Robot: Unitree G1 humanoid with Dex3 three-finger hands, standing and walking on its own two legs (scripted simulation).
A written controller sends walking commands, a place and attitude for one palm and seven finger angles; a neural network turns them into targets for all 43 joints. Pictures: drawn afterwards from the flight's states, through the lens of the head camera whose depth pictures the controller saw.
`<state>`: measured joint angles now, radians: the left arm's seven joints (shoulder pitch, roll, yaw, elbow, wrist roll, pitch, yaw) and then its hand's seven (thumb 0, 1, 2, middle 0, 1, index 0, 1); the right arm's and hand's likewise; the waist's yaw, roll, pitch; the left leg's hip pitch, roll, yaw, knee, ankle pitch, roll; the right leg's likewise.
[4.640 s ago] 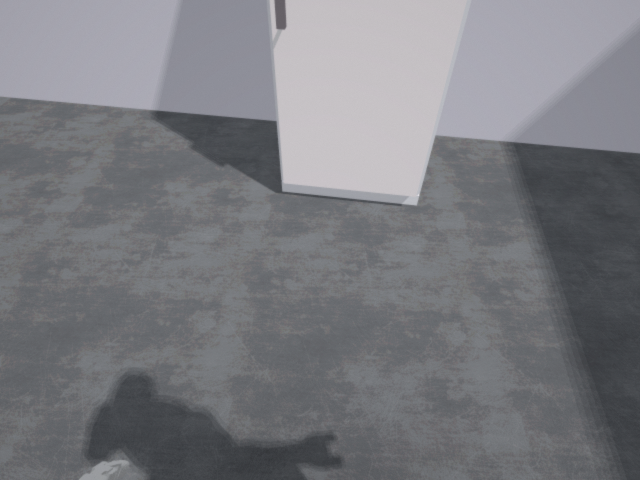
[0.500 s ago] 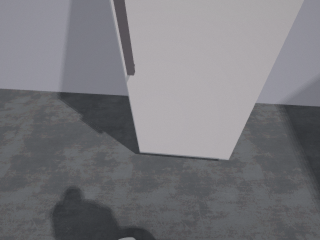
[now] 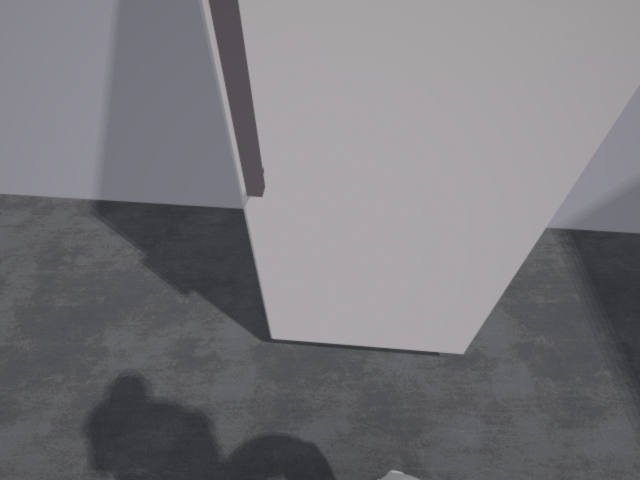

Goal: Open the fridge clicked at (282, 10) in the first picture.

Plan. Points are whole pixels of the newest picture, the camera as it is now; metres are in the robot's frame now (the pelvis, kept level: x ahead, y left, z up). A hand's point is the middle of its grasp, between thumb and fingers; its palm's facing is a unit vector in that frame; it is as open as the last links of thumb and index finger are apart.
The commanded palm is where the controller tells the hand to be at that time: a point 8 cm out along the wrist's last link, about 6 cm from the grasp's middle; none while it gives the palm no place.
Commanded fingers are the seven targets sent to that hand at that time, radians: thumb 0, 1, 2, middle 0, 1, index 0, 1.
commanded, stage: take the last steps up to it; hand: left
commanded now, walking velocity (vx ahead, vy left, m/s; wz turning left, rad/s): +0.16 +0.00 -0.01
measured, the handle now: (240, 71) +0.59 +0.15 +0.22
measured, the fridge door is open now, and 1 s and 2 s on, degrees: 0 0 0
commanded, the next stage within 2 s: come to a stop and stand still in 0.02 s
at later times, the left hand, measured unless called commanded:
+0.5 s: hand out of the picture +0.13 +0.17 -0.16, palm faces +0.09 -0.96 -0.26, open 7.3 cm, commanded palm none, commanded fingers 0.00 0.90 0.90 -0.20 -0.30 -0.20 -0.30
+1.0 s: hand out of the picture +0.06 +0.18 -0.17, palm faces +0.05 -0.97 -0.22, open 7.4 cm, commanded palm none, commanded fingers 0.00 0.90 0.90 -0.20 -0.30 -0.20 -0.30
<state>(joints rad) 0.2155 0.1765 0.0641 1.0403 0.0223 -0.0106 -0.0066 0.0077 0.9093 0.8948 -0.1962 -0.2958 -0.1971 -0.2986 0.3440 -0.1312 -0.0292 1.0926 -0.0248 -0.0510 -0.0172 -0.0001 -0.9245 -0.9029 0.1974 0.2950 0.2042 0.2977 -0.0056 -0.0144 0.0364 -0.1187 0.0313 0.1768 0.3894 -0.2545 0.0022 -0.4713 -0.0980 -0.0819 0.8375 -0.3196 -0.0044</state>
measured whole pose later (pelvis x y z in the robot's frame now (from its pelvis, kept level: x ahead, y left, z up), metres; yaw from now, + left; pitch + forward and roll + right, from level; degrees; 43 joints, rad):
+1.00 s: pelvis +0.06 +0.01 +0.00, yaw +1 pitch -2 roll +1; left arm 0.26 0.15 0.01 1.13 0.01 0.01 0.03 0.01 0.91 0.89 -0.20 -0.30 -0.20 -0.30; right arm 0.19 -0.18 -0.03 1.08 0.00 0.01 -0.02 -0.01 -0.94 -0.90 0.20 0.30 0.21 0.30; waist 0.00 0.02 0.03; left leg -0.19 0.01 0.09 0.42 -0.20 0.01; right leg -0.16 -0.04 -0.03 0.46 -0.27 0.01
